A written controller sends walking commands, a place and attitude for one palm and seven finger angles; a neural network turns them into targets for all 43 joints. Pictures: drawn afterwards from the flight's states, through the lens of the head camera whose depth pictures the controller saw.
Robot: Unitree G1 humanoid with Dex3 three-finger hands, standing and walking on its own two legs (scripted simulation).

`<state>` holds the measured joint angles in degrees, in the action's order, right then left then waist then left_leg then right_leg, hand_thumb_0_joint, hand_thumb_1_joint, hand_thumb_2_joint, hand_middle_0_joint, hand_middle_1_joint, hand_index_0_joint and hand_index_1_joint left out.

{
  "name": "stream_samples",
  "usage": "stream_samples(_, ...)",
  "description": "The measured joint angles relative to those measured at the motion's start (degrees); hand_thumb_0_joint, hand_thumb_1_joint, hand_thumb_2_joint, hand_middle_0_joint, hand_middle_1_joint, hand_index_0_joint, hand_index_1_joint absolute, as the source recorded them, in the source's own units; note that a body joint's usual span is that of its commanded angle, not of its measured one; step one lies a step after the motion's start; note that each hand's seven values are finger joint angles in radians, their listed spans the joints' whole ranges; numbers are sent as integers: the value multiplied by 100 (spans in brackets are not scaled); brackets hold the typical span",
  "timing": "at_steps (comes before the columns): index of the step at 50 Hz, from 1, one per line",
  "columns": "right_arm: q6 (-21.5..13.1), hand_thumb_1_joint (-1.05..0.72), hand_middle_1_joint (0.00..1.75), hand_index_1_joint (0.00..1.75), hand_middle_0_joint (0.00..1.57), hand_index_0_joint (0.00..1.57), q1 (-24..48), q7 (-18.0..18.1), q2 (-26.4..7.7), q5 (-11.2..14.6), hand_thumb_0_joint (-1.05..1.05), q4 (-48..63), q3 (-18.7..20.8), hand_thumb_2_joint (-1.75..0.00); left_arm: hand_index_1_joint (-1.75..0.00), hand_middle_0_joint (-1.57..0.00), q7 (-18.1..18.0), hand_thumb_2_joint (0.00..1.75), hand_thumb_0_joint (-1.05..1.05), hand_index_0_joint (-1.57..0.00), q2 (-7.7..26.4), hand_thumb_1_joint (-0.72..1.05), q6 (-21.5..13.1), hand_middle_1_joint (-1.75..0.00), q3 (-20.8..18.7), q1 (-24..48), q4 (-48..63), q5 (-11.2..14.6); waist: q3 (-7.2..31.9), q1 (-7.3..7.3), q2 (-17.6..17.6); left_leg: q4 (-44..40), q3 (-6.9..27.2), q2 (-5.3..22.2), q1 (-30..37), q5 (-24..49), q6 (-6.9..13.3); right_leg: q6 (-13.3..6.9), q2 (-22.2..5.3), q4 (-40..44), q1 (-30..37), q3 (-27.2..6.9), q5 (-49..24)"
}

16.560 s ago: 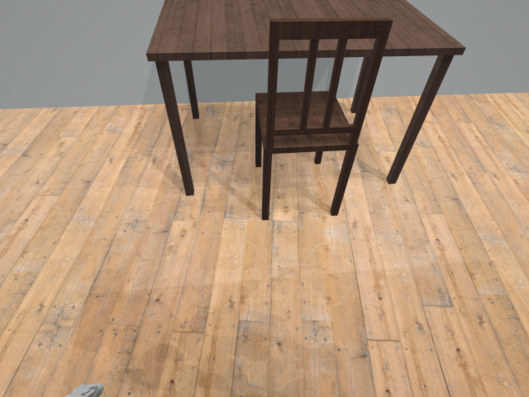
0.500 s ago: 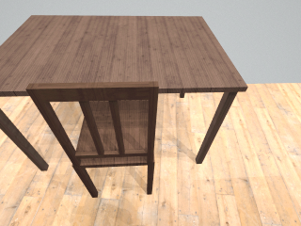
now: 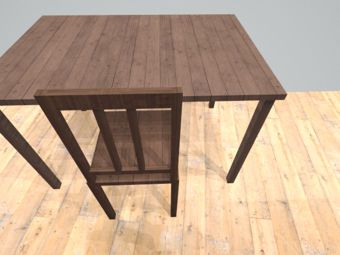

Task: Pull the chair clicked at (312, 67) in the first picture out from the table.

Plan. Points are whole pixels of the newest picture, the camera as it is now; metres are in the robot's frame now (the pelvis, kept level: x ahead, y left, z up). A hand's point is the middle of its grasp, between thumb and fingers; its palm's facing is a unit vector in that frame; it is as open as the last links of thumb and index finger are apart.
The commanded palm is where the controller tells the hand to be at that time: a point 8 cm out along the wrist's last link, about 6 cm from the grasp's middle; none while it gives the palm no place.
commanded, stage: raise the hand toward the chair's back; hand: left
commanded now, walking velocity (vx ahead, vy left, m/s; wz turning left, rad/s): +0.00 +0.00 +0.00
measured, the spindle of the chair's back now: (109, 143) +0.46 +0.22 -0.07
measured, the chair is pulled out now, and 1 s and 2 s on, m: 0.00 0.00 0.00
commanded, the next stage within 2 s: aim the fingers beside a spindle in 1.98 s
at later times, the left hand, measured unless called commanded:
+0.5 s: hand (100, 254) +0.14 +0.16 -0.04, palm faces +0.10 -0.99 -0.06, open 11.0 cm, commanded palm +0.13 +0.21 -0.05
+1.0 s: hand (94, 231) +0.19 +0.19 -0.04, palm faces +0.07 -1.00 -0.04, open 15.2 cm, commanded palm +0.16 +0.25 -0.04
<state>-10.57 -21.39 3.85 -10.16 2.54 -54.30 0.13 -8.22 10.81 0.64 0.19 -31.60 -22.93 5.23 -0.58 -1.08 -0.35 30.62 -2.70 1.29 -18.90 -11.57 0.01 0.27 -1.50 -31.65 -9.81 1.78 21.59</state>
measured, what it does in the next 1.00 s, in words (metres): lowers itself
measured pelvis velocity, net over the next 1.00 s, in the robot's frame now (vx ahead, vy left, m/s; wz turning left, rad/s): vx -0.04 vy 0.01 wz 0.00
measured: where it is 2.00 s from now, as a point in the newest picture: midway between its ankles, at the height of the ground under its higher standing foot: outside the picture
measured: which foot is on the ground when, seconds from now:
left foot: down 0.00-1.00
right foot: down 0.00-1.00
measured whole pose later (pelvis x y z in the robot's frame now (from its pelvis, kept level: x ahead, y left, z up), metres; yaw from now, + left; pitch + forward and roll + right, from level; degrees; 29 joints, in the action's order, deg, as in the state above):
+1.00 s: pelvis -0.04 +0.01 -0.09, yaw +0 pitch +15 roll -3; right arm -11.0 -13.3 4.0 -13.9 1.0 -33.0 2.4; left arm 7.1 12.3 -24.3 -7.3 -23.7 1.5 13.1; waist 8.6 -1.9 -2.0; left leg 67.0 1.2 3.4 -59.1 -23.1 0.3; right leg 0.1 0.0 -67.1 -47.6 4.1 34.6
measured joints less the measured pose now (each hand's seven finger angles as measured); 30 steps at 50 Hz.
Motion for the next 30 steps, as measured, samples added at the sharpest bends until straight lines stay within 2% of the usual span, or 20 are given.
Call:
stream_samples(2,-315,-92,30,30,20,20,112,43,-221,-14,2,350,32,-90,-29,-20,-8,88,6,-19,95,95,-430,-29,-22,115,866,163,143,-112,-118,390,128,-47,-416,-99,19,15,-43,-387,-347,127,169)
stream_samples(4,-509,-92,30,30,20,20,351,23,-423,-94,2,703,116,-90,-29,-19,149,87,5,-18,45,91,-1081,-28,-63,468,1272,219,369,-193,-216,899,198,-56,-1016,-241,25,21,-62,-924,-921,186,363)
stream_samples(6,-597,-92,30,30,20,20,652,-61,-522,-179,2,1033,236,-90,-28,-18,527,85,4,-18,-111,86,-1850,-28,-133,867,1389,336,657,-170,-185,1468,165,-19,-1714,-419,6,5,-58,-1595,-1670,130,596)
stream_samples(9,-555,-91,30,30,20,20,1090,-259,-518,-224,2,1536,410,-90,-27,-17,1380,83,2,-17,-392,79,-2942,-27,-198,1198,1438,517,961,-73,22,2341,99,85,-2652,-722,-30,-36,-1,-2561,-2666,21,952)
stream_samples(11,-393,-91,30,30,20,20,1311,-348,-487,-223,2,1928,487,-90,-27,-17,1737,81,2,-17,-517,73,-3221,-26,-191,1139,1560,507,1038,-15,137,2848,112,132,-3099,-926,-58,-57,32,-3100,-3115,8,1171)
stream_samples(13,-174,-91,30,30,19,20,1467,-359,-450,-200,2,2311,505,-90,-26,-17,1827,79,1,-17,-545,68,-3071,-26,-145,917,1744,450,1044,64,208,3250,158,152,-3408,-1062,-77,-102,48,-3514,-3399,37,1346)
stream_samples(17,122,-91,30,30,19,20,1610,-284,-334,-207,1,2842,390,-90,-25,-17,1537,75,1,-17,-370,57,-2553,-24,-116,332,2157,360,992,242,155,3750,365,176,-3809,-1220,-134,-174,96,-3935,-3675,219,1543)
stream_samples(19,149,-91,30,30,19,20,1601,-226,-236,-252,1,2931,276,-90,-24,-17,1399,73,1,-16,-223,52,-2566,-24,-201,125,2414,385,980,326,98,3907,490,195,-3981,-1250,-149,-209,137,-4032,-3778,332,1579)
stream_samples(22,89,-90,30,30,20,20,1536,-170,-111,-295,1,2843,78,-90,-23,-16,1441,70,1,-15,-46,45,-2850,-23,-368,127,2735,510,963,411,-45,4096,689,211,-4231,-1258,-175,-258,194,-4123,-3918,513,1591)
stream_samples(24,41,-90,30,30,20,20,1481,-146,-55,-293,1,2690,-62,-90,-22,-15,1617,68,1,-15,18,40,-2950,-22,-431,338,2832,610,945,430,-158,4187,785,216,-4372,-1249,-176,-276,222,-4167,-4009,599,1581)
stream_samples(26,31,-90,30,30,20,20,1394,-116,0,-263,1,2520,-179,-90,-22,-14,1847,66,1,-14,55,35,-2841,-21,-449,630,2808,698,931,417,-244,4231,822,226,-4465,-1235,-165,-279,240,-4191,-4087,630,1561)
stream_samples(30,128,-90,30,30,20,20,1103,-58,89,-179,1,2257,-259,-90,-20,-13,2071,62,0,-13,83,26,-2163,-20,-466,1011,2605,783,914,275,-334,4135,752,256,-4423,-1190,-164,-254,254,-4110,-4091,556,1491)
